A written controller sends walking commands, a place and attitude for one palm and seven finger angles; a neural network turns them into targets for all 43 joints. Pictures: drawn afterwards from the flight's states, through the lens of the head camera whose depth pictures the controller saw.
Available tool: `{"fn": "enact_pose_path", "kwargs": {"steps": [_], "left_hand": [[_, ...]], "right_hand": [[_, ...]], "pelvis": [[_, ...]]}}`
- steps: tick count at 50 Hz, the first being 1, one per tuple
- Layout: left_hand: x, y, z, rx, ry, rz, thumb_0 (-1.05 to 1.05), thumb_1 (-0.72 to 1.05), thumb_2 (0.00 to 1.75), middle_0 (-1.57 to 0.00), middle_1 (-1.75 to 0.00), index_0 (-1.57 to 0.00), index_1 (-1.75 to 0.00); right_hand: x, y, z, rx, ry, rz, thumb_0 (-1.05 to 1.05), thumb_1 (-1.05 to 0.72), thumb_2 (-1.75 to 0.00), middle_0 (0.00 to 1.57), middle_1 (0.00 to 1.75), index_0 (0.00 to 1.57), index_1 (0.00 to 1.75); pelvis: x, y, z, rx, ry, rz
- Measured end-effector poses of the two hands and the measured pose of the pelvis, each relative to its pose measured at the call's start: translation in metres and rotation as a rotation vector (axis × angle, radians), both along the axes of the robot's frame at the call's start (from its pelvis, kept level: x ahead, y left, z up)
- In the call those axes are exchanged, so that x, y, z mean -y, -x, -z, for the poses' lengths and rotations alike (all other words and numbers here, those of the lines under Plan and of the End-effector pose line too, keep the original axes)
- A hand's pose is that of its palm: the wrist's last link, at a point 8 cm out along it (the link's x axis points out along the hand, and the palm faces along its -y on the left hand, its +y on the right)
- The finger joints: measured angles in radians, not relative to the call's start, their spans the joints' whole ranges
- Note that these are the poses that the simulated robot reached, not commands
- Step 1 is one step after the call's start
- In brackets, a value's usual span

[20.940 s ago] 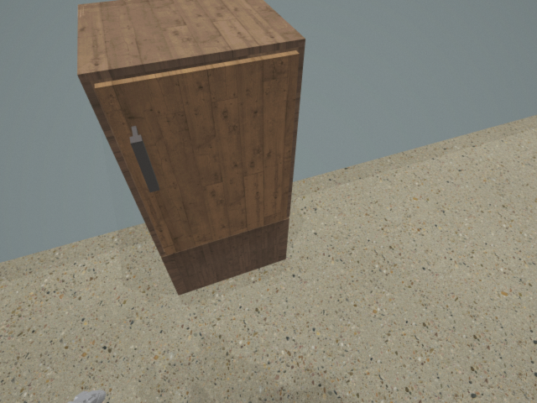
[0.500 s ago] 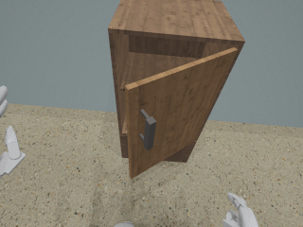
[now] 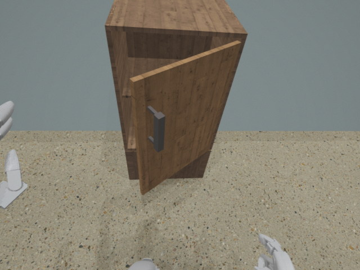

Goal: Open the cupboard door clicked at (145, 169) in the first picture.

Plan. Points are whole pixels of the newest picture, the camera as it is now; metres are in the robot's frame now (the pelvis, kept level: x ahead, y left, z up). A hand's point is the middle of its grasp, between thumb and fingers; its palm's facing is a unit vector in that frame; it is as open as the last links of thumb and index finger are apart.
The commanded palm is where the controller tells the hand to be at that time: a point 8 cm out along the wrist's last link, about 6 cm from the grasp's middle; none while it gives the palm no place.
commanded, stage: stop stepping back and stand still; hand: left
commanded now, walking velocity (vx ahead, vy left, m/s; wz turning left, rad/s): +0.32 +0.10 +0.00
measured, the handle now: (154, 129) +0.50 +0.11 -0.01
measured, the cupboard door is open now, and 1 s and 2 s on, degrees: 36 36 36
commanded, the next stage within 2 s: let the arm hang, fingers relaxed in 0.68 s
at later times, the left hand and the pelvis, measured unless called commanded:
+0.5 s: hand out of the picture +0.13 +0.30 +0.17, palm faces +0.54 -0.76 -0.38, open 7.4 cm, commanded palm +0.07 +0.32 +0.19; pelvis -0.05 +0.02 +0.00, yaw +3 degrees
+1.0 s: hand out of the picture +0.07 +0.21 -0.13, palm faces +0.15 -0.96 -0.25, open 7.4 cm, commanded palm none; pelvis -0.04 +0.01 +0.00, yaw +7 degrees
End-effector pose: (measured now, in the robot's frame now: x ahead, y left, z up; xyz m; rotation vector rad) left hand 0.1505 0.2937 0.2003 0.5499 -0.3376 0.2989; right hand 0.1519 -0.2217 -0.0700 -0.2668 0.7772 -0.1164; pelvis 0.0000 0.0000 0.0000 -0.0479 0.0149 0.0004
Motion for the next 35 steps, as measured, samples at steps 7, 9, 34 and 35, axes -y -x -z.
{"fn": "enact_pose_path", "kwargs": {"steps": [7,9,34,35], "left_hand": [[-0.023,0.004,0.017,0.012,0.090,-0.109,0.01,0.89,0.89,-0.22,-0.30,-0.21,-0.30],[-0.019,0.007,0.015,0.001,0.096,-0.107,0.01,0.89,0.89,-0.21,-0.30,-0.21,-0.30],[-0.016,0.051,-0.002,-0.014,-0.001,-0.135,0.02,0.89,0.89,-0.21,-0.30,-0.21,-0.30],[-0.012,0.051,-0.003,-0.026,-0.018,-0.130,0.02,0.89,0.89,-0.21,-0.30,-0.21,-0.30]], "right_hand": [[0.025,0.057,0.004,-0.021,0.054,0.106,0.02,-0.90,-0.89,0.20,0.30,0.20,0.30],[0.025,0.067,-0.001,-0.002,0.046,0.107,0.02,-0.91,-0.89,0.20,0.30,0.20,0.30],[-0.029,0.043,-0.001,0.089,-0.080,-0.032,0.02,-0.91,-0.89,0.20,0.30,0.20,0.30],[-0.031,0.041,0.001,0.091,-0.096,-0.041,0.02,-0.90,-0.89,0.20,0.30,0.20,0.30]], "pelvis": [[-0.005,0.017,0.001,0.045,-0.041,-0.001],[-0.003,0.028,-0.003,0.047,-0.044,-0.003],[-0.009,0.053,-0.006,0.034,-0.068,-0.046],[-0.007,0.052,-0.005,0.034,-0.066,-0.046]]}}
